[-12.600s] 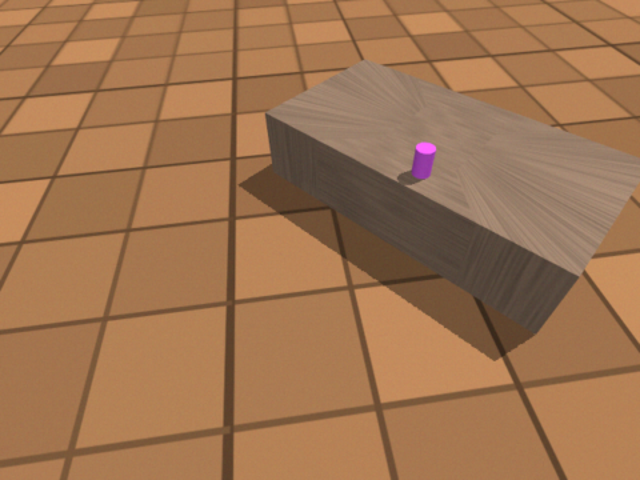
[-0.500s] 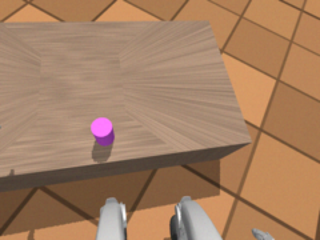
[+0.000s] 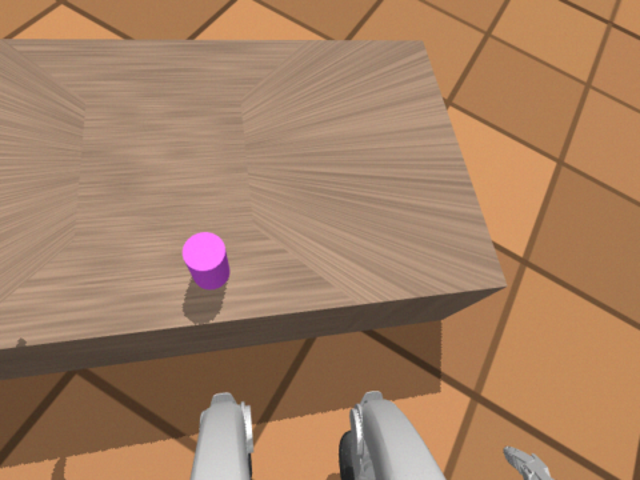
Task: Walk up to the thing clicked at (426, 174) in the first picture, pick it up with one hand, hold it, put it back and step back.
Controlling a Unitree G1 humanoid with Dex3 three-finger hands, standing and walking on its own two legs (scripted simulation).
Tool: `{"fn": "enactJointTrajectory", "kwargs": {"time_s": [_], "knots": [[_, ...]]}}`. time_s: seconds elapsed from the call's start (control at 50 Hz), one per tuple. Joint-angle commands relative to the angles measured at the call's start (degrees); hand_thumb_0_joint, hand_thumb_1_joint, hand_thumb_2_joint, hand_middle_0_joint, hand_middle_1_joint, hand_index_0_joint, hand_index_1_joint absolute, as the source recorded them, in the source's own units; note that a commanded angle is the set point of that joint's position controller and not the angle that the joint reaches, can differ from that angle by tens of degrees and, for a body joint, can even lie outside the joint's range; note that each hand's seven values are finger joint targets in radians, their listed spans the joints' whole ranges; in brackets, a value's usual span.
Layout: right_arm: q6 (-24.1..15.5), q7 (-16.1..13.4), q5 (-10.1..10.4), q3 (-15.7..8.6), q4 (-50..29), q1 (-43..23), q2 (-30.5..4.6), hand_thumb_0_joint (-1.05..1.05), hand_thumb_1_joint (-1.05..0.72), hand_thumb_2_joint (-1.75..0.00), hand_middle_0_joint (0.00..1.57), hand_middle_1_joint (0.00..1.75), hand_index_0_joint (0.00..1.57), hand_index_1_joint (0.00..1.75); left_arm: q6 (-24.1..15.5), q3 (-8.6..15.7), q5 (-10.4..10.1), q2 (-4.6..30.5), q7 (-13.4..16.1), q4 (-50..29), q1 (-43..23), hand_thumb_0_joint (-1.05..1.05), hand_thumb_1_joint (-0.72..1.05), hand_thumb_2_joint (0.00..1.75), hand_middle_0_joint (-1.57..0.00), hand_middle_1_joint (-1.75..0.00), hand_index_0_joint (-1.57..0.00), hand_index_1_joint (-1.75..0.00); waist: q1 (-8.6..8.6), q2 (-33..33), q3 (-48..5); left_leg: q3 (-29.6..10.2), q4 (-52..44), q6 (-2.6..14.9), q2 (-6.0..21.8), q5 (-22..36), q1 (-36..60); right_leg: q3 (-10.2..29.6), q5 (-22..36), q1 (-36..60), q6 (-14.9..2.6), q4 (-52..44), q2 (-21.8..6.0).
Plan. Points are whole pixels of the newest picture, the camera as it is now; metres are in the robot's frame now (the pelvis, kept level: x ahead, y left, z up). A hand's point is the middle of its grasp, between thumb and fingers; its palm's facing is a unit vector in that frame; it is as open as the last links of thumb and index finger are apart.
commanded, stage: go down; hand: left
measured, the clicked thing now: (207, 262) +0.47 +0.15 -0.26
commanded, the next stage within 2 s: approach in 1.92 s
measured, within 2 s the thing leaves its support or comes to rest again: neither
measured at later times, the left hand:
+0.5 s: hand out of the picture +0.43 +0.35 +0.05, palm faces +0.06 -1.00 +0.00, open 17.2 cm
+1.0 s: hand out of the picture +0.43 +0.36 +0.05, palm faces +0.04 -1.00 +0.00, open 17.2 cm
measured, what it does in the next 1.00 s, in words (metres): stands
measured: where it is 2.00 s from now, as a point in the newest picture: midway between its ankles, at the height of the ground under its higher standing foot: outside the picture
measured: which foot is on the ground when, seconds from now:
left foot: down 0.00-1.00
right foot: down 0.00-1.00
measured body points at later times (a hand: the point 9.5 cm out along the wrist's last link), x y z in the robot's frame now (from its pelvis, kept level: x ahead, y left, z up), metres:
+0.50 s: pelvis +0.00 +0.00 -0.01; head +0.16 +0.05 +0.41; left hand +0.42 +0.41 +0.05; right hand +0.07 -0.27 -0.10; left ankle +0.04 +0.12 -0.61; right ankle +0.02 -0.15 -0.61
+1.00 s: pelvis -0.01 +0.00 -0.01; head +0.16 +0.06 +0.40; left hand +0.42 +0.41 +0.05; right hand +0.08 -0.27 -0.11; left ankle +0.04 +0.12 -0.61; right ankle +0.02 -0.15 -0.61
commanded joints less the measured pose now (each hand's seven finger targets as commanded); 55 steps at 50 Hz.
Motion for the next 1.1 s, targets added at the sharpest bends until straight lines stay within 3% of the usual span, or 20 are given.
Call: {"fn": "enactJointTrajectory", "kwargs": {"time_s": [0.0, 0.04, 0.08, 0.1, 0.22, 0.28, 0.32, 0.4, 0.52, 0.6, 0.64, 0.7, 0.88, 0.94, 1.08], "knots": [[-1.18, -1.01, 0.1, -4.55, -2.65, 8.59, -12.27, 0.0, -0.91, -0.9, 0.2, 0.3, 0.2, 0.3, -3.85, 2.29, -1.98, 21.69, -0.48, -13.25, -17.3, 0.0, -0.43, 0.07, -0.04, -0.06, -0.04, -0.05, 1.66, 16.46, -29.95, -1.65, -8.8, 0.49, -1.72, 21.83, 34.25, -0.37, 14.37, 3.25, -3.91, -8.07, 1.88], [-1.13, -1.08, 0.35, -4.54, -2.64, 8.16, -12.25, 0.0, -0.91, -0.9, 0.2, 0.3, 0.2, 0.3, -3.81, 3.25, -2.22, 22.67, -0.26, -13.48, -17.33, 0.0, -0.46, 0.05, -0.05, -0.06, -0.05, -0.05, 1.94, 15.91, -29.32, -1.93, -9.53, 0.39, -1.71, 19.18, 33.01, -0.56, 12.72, 3.39, -3.97, -7.92, 2.04], [-1.06, -1.13, 0.35, -4.52, -2.54, 8.35, -12.27, 0.0, -0.91, -0.9, 0.2, 0.3, 0.2, 0.3, -3.72, 3.55, -2.52, 22.23, -0.39, -13.32, -16.81, 0.0, -0.44, 0.06, -0.05, -0.06, -0.04, -0.05, 2.13, 16.58, -29.86, -2.11, -9.48, 0.25, -1.63, 20.15, 33.66, -0.75, 12.9, 2.94, -4.01, -7.78, 2.03], [-1.08, -1.09, 0.4, -4.36, -2.74, 8.34, -12.4, 0.0, -0.91, -0.9, 0.2, 0.3, 0.2, 0.3, -3.52, 3.43, -2.62, 22.16, -0.42, -12.72, -16.31, 0.0, -0.46, 0.06, -0.05, -0.06, -0.04, -0.06, 2.03, 15.99, -29.61, -2.23, -9.45, 0.31, -1.59, 21.56, 33.96, -0.89, 13.67, 3.05, -4.0, -7.66, 1.99], [-1.49, -1.13, 0.54, -4.27, -3.23, 7.42, -12.1, 0.0, -0.91, -0.9, 0.2, 0.3, 0.2, 0.3, -3.97, 2.34, -2.9, 20.44, -0.9, -10.94, -16.16, 0.0, -0.48, 0.05, -0.05, -0.06, -0.05, -0.05, 1.51, 13.31, -26.63, -1.77, -9.26, 0.82, -1.75, 16.05, 29.8, -0.35, 11.39, 2.42, -3.87, -7.72, 2.04], [-1.68, -1.31, 0.56, -4.14, -3.41, 7.66, -12.05, 0.0, -0.9, -0.9, 0.2, 0.3, 0.2, 0.3, -4.38, 2.67, -3.46, 20.66, -1.41, -11.07, -16.61, 0.0, -0.47, 0.05, -0.05, -0.06, -0.05, -0.05, 1.1, 12.62, -27.9, -1.3, -8.29, 1.04, -1.97, 16.47, 29.03, 0.02, 12.56, 3.56, -3.74, -7.76, 2.0], [-1.66, -1.32, 0.6, -4.18, -2.98, 7.78, -12.14, 0.0, -0.91, -0.9, 0.2, 0.3, 0.2, 0.3, -4.74, 3.62, -3.68, 21.97, -1.63, -12.41, -16.29, 0.0, -0.5, 0.05, -0.05, -0.06, -0.05, -0.06, 1.97, 14.31, -29.39, -1.3, -8.15, 0.83, -2.08, 17.53, 29.86, 0.02, 12.79, 3.56, -3.8, -7.27, 1.84], [-1.58, -1.53, 0.43, -3.9, -2.34, 8.62, -12.27, 0.0, -0.91, -0.9, 0.2, 0.3, 0.2, 0.3, -4.66, 4.85, -3.87, 24.12, -1.86, -14.18, -17.6, 0.0, -0.48, 0.06, -0.05, -0.06, -0.05, -0.06, 1.99, 14.47, -33.03, -1.47, -6.67, 0.89, -2.12, 24.54, 32.57, -0.11, 17.37, 5.16, -3.52, -6.96, 1.78], [-1.58, -1.54, 0.45, -3.73, -2.57, 7.93, -11.83, 0.0, -0.91, -0.9, 0.2, 0.3, 0.2, 0.3, -4.23, 4.75, -3.49, 23.92, -2.05, -13.11, -16.55, 0.0, -0.47, 0.05, -0.05, -0.07, -0.05, -0.06, 2.11, 14.3, -29.99, -0.76, -7.35, 1.13, -2.35, 20.64, 29.62, 0.42, 15.72, 6.04, -3.62, -7.56, 1.89], [-1.83, -1.49, 0.7, -3.91, -2.88, 7.17, -11.85, 0.0, -0.91, -0.9, 0.2, 0.3, 0.2, 0.3, -4.11, 3.69, -4.12, 20.71, -2.64, -10.25, -13.54, 0.0, -0.47, 0.05, -0.05, -0.07, -0.05, -0.06, 1.66, 13.2, -26.65, -1.27, -8.14, 0.98, -2.11, 17.0, 27.94, -0.27, 12.59, 3.35, -3.85, -7.34, 2.11], [-2.07, -1.51, 0.81, -3.83, -3.01, 6.99, -11.83, 0.0, -0.91, -0.9, 0.2, 0.3, 0.2, 0.3, -4.85, 4.34, -4.5, 22.43, -2.75, -12.12, -15.22, 0.0, -0.47, 0.04, -0.05, -0.07, -0.06, -0.06, 1.85, 12.8, -27.03, -1.0, -7.78, 1.13, -2.21, 16.2, 26.61, 0.14, 12.7, 4.36, -3.79, -7.26, 2.1], [-2.44, -1.56, 0.75, -4.22, -2.89, 7.21, -12.18, 0.0, -0.91, -0.9, 0.2, 0.3, 0.2, 0.3, -5.24, 3.15, -5.12, 20.17, -3.45, -12.65, -15.8, 0.0, -0.49, 0.04, -0.05, -0.07, -0.05, -0.05, 1.17, 13.93, -28.27, -1.64, -7.48, 0.82, -1.88, 17.7, 29.01, -0.39, 12.75, 1.95, -3.89, -6.29, 2.14], [-2.54, -2.0, 0.6, -3.9, -2.21, 7.36, -12.43, 0.0, -0.91, -0.9, 0.2, 0.3, 0.2, 0.3, -5.89, 4.92, -5.04, 24.57, -3.63, -15.46, -19.45, 0.0, -0.45, 0.05, -0.05, -0.07, -0.05, -0.06, 2.03, 16.76, -31.74, -1.91, -7.1, 0.46, -2.02, 17.62, 31.44, -0.38, 11.85, 1.39, -4.01, -5.48, 2.14], [-2.44, -2.05, 0.38, -3.69, -2.14, 7.45, -12.44, 0.0, -0.91, -0.9, 0.2, 0.3, 0.2, 0.3, -5.29, 4.92, -4.97, 24.07, -3.67, -14.14, -18.11, 0.0, -0.46, 0.06, -0.05, -0.08, -0.05, -0.07, 1.91, 16.78, -31.36, -2.01, -6.72, 0.44, -2.01, 20.86, 31.77, -0.66, 13.51, 1.22, -4.02, -5.36, 2.11], [-2.65, -2.08, 0.85, -3.74, -3.05, 6.71, -12.49, 0.0, -0.91, -0.9, 0.2, 0.3, 0.2, 0.3, -4.24, 4.1, -5.12, 22.82, -4.08, -12.79, -16.91, 0.0, -0.47, 0.05, -0.05, -0.08, -0.06, -0.07, 1.74, 15.41, -28.3, -2.41, -7.7, 0.5, -1.73, 15.65, 29.15, -0.87, 10.26, -0.43, -4.01, -5.34, 2.34]]}}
